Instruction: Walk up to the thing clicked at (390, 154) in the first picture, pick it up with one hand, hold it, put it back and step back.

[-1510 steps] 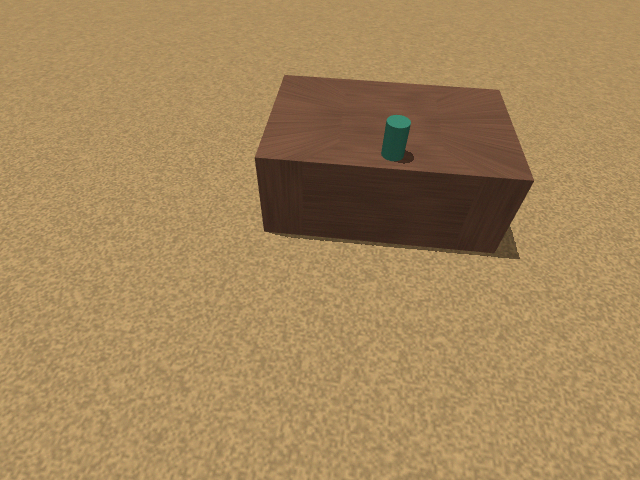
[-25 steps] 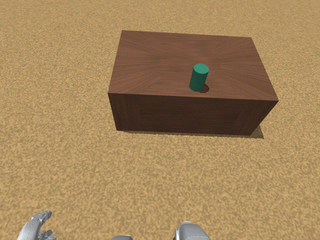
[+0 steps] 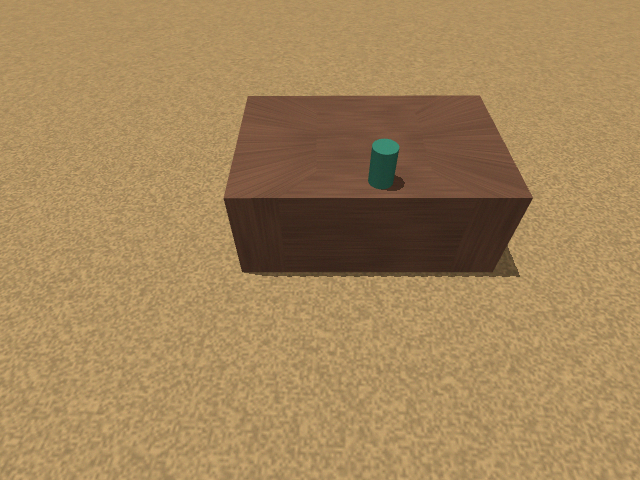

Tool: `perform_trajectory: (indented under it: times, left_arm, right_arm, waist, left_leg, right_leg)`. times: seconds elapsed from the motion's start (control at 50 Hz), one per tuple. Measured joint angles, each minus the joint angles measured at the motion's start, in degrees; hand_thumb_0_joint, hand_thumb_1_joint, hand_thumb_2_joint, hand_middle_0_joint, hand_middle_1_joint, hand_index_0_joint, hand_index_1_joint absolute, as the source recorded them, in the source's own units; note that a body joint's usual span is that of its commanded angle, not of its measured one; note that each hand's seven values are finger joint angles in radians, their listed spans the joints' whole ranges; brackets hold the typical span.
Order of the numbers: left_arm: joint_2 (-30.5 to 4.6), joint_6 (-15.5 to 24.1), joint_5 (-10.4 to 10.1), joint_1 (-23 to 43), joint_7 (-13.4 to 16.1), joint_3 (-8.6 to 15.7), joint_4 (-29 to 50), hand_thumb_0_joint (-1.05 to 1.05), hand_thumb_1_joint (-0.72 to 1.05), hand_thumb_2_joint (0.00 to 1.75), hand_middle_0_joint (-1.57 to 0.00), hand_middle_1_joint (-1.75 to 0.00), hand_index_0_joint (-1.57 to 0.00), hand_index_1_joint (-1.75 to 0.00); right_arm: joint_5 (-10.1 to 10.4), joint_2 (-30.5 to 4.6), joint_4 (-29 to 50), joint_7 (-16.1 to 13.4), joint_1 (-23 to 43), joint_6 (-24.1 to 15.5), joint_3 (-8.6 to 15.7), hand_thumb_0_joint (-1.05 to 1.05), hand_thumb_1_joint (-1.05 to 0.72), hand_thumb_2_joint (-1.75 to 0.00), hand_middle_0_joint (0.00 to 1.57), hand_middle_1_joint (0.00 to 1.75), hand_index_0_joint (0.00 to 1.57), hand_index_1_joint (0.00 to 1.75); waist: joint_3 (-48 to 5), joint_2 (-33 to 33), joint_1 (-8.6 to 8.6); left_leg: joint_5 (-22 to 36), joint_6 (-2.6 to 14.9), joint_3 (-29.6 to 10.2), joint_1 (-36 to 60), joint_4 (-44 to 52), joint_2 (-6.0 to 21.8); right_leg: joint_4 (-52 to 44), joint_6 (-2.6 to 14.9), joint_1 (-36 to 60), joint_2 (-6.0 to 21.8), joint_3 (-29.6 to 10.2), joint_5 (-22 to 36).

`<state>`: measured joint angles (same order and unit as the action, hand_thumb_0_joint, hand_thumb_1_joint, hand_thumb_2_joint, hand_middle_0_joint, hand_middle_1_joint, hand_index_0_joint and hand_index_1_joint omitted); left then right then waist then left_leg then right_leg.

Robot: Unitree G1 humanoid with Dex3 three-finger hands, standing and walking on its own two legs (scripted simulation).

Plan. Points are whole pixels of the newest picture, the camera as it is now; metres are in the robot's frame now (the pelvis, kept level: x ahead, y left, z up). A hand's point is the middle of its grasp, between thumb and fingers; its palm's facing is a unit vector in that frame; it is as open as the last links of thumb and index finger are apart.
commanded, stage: step back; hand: right
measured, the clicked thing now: (383, 164) +1.07 -0.17 -0.30
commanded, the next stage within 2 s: stand in 0.90 s
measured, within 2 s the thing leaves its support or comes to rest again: neither
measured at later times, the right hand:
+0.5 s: hand out of the picture +0.11 -0.27 -0.15, palm faces -0.07 +0.92 -0.39, open 7.4 cm
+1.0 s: hand (497, 468) +0.19 -0.23 -0.13, palm faces -0.05 +0.94 -0.33, open 7.4 cm
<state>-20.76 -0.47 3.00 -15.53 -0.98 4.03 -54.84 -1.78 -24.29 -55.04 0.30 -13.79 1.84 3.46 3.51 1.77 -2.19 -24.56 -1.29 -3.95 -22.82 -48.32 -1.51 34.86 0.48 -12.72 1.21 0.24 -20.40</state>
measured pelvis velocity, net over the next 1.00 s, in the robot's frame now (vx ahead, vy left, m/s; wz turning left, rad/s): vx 0.05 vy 0.01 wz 0.03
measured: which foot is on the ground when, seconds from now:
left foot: up 0.00-0.04, down 0.06-1.00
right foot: down 0.00-1.00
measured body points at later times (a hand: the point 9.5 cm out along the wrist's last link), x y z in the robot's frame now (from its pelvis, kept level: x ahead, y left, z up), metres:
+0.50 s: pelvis +0.02 +0.00 +0.00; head +0.04 +0.00 +0.45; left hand +0.09 +0.31 -0.12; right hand +0.11 -0.32 -0.12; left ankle +0.04 +0.13 -0.72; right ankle +0.02 -0.13 -0.73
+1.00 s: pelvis +0.05 +0.01 +0.01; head +0.06 +0.01 +0.46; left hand +0.13 +0.31 -0.11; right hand +0.19 -0.28 -0.11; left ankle +0.05 +0.13 -0.73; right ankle +0.03 -0.13 -0.73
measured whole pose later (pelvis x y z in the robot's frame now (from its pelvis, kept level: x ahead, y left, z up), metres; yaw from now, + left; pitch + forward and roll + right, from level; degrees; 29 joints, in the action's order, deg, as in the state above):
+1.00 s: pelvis +0.05 +0.01 +0.01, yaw +2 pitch -2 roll +0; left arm -20.7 1.1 0.2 -4.1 -0.1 0.4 -62.6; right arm -0.6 -18.9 -62.7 0.3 -0.8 -1.0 1.0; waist 4.2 0.0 -0.8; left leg -12.8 -0.2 1.0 -9.8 -25.1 0.9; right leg 23.4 -1.7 -5.9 1.8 0.4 -14.9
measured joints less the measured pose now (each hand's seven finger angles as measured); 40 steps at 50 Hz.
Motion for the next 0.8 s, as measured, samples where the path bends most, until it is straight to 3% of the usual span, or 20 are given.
perform_trajectory:
  times: [0.04, 0.08, 0.1, 0.16, 0.2, 0.28, 0.34, 0.38, 0.44, 0.5, 0.54, 0.56, 0.64, 0.7, 0.8]
  left_arm:
    - [-0.6, 0.2, -0.1, 0.6, -0.1, 0.0, 0.5, 0.00, 0.90, 0.90, -0.21, -0.30, -0.21, -0.30]
    - [-1.5, -0.1, -0.4, 1.6, 0.0, -0.1, 0.6, 0.00, 0.90, 0.90, -0.21, -0.30, -0.21, -0.30]
    - [-1.9, -0.3, -0.7, 1.9, 0.1, -0.2, 0.5, 0.00, 0.90, 0.90, -0.21, -0.30, -0.21, -0.30]
    - [-2.1, -1.0, -1.4, 2.7, 0.1, -0.5, -0.7, 0.00, 0.90, 0.90, -0.20, -0.30, -0.21, -0.30]
    - [-2.5, -0.9, -1.6, 3.3, 0.0, -0.5, -1.0, 0.00, 0.90, 0.90, -0.20, -0.30, -0.21, -0.30]
    - [-2.5, 0.2, -1.8, 4.3, -0.4, -0.3, -1.2, 0.00, 0.90, 0.90, -0.20, -0.30, -0.20, -0.30]
    - [-1.9, 1.4, -1.2, 5.1, 0.0, -0.1, -1.4, 0.00, 0.90, 0.90, -0.20, -0.30, -0.20, -0.30]
    - [-1.1, 2.0, -0.8, 5.4, 0.2, -0.3, -1.3, 0.00, 0.90, 0.90, -0.20, -0.30, -0.20, -0.30]
    - [0.2, 2.3, -0.9, 5.9, 0.2, -0.8, -1.2, 0.00, 0.90, 0.90, -0.20, -0.30, -0.21, -0.30]
    - [0.7, 2.3, -1.0, 6.4, 0.1, -1.5, -1.4, 0.00, 0.90, 0.90, -0.21, -0.30, -0.21, -0.30]
    - [0.5, 1.9, -1.5, 6.8, 0.1, -1.9, -1.5, 0.00, 0.90, 0.90, -0.21, -0.30, -0.21, -0.30]
    - [0.3, 1.5, -1.8, 7.1, 0.2, -1.9, -1.7, 0.00, 0.90, 0.90, -0.21, -0.30, -0.21, -0.30]
    - [-0.5, 0.5, -2.7, 7.9, 0.6, -2.2, -3.1, 0.00, 0.90, 0.90, -0.20, -0.30, -0.21, -0.30]
    - [-0.8, 1.1, -2.7, 8.6, 0.8, -2.3, -4.1, 0.00, 0.90, 0.90, -0.20, -0.30, -0.21, -0.30]
    - [-0.9, 1.2, -2.6, 9.7, 0.9, -2.5, -5.4, 0.00, 0.90, 0.90, -0.20, -0.30, -0.21, -0.30]
  right_arm:
    - [-0.2, 0.4, -1.4, 0.3, -1.1, -0.3, -0.1, 0.01, -0.91, -0.89, 0.20, 0.30, 0.20, 0.30]
    - [-0.3, 1.6, -2.7, 0.3, -1.0, -1.0, 0.1, 0.01, -0.91, -0.89, 0.20, 0.30, 0.20, 0.30]
    - [-0.4, 2.3, -3.0, 0.2, -0.7, -1.4, 0.1, 0.01, -0.91, -0.89, 0.20, 0.30, 0.20, 0.30]
    - [-0.6, 3.6, -2.3, 0.6, -0.5, -2.7, -0.3, 0.01, -0.91, -0.89, 0.20, 0.30, 0.21, 0.30]
    - [-0.7, 4.4, -1.7, 0.5, -0.3, -3.4, -0.7, 0.01, -0.91, -0.89, 0.20, 0.30, 0.21, 0.30]
    - [-0.7, 4.6, -1.2, 0.6, 0.6, -3.4, -0.9, 0.01, -0.90, -0.89, 0.20, 0.30, 0.21, 0.30]
    - [-0.1, 3.7, -1.2, 0.3, 1.3, -2.3, -0.9, 0.01, -0.90, -0.89, 0.20, 0.30, 0.21, 0.30]
    - [0.1, 3.5, -1.9, -0.2, 1.6, -1.7, -0.8, 0.01, -0.90, -0.89, 0.20, 0.30, 0.21, 0.30]
    - [0.3, 2.6, -2.5, -0.3, 1.9, -2.0, -0.7, 0.01, -0.91, -0.89, 0.20, 0.30, 0.21, 0.30]
    - [0.4, 1.9, -3.2, -0.2, 2.3, -2.7, -0.5, 0.01, -0.91, -0.89, 0.20, 0.30, 0.21, 0.30]
    - [0.1, 1.9, -3.6, -0.3, 2.8, -3.3, -0.4, 0.01, -0.91, -0.89, 0.20, 0.30, 0.21, 0.30]
    - [-0.1, 2.3, -4.0, -0.5, 3.3, -3.5, -0.3, 0.01, -0.91, -0.89, 0.20, 0.30, 0.21, 0.30]
    - [0.1, 3.7, -4.5, -0.4, 5.0, -3.4, -1.1, 0.01, -0.91, -0.89, 0.20, 0.30, 0.21, 0.30]
    - [0.4, 4.4, -4.9, -0.5, 6.9, -2.9, -1.7, 0.01, -0.91, -0.89, 0.20, 0.30, 0.21, 0.30]
    - [0.7, 5.3, -5.7, -0.5, 10.0, -2.7, -2.0, 0.01, -0.91, -0.89, 0.20, 0.30, 0.21, 0.30]
  waist:
    - [-0.1, -0.2, 0.11]
    - [0.9, -2.0, 0.14]
    - [1.4, -3.1, -0.04]
    - [0.7, -3.2, 1.03]
    - [0.4, -3.4, 1.60]
    - [0.0, -2.8, 2.51]
    - [-0.2, -1.0, 2.52]
    - [-0.9, -0.4, 2.11]
    - [-0.6, -0.3, 1.38]
    - [-0.2, -0.6, 1.12]
    - [0.5, -1.4, 1.30]
    - [1.0, -2.4, 1.12]
    - [0.9, -3.3, 0.98]
    - [1.1, -2.7, 1.08]
    - [0.8, -2.5, 1.26]
  left_leg:
    - [-0.1, 0.15, 1.4, 4.1, 7.2, 0.9]
    - [6.9, 1.06, 2.5, 7.3, 13.4, -0.3]
    - [8.2, 1.50, 3.3, 7.9, 14.1, -1.0]
    - [8.0, 2.73, 3.3, 7.8, 14.3, -0.5]
    - [8.4, 2.74, 3.2, 8.4, 15.4, 0.0]
    - [8.4, 1.71, 2.7, 8.8, 15.8, 1.4]
    - [5.7, 0.91, 1.5, 7.3, 11.6, 3.0]
    - [0.1, 1.20, -0.3, 5.3, 6.7, 2.1]
    - [-2.1, 1.31, 0.1, 3.3, 2.2, 1.2]
    - [0.5, 1.36, 2.1, 4.2, 7.7, 2.0]
    - [9.3, 1.35, 3.3, 6.4, 14.1, 1.7]
    - [10.2, 1.45, 4.0, 7.0, 14.6, 1.1]
    - [7.9, 1.83, 4.6, 7.4, 14.1, 1.5]
    - [7.4, 1.37, 4.3, 7.8, 14.0, 2.7]
    - [8.2, 1.21, 4.5, 9.1, 16.2, 2.7]
  right_leg:
    - [0.9, -0.49, -0.4, 0.7, 1.1, -0.5]
    - [3.1, -1.15, -0.8, 2.5, 1.0, -1.6]
    - [4.2, -0.63, -1.1, 3.1, 0.1, -1.9]
    - [10.6, 0.68, -3.7, 1.2, -1.4, -7.9]
    - [13.2, 1.07, -5.2, 0.7, -1.3, -8.3]
    - [6.1, 0.97, -4.2, 0.6, 0.0, -5.4]
    - [-1.8, 0.20, -1.3, -0.9, 1.4, 3.7]
    - [-1.2, -0.04, -1.3, -1.1, 2.1, 3.3]
    - [-1.7, -0.12, -0.3, -0.2, 2.4, 2.4]
    - [-1.7, -0.98, 0.4, 0.8, 2.7, 1.7]
    - [0.2, -1.72, 0.2, 1.9, 2.7, 0.2]
    - [1.4, -1.82, 0.0, 2.7, 2.1, -0.3]
    - [0.1, 0.01, 0.4, 1.6, 0.3, 0.0]
    - [-2.8, -1.81, 2.0, 0.4, 0.5, 1.2]
    - [-4.9, -2.00, 3.2, 0.4, 0.4, 2.1]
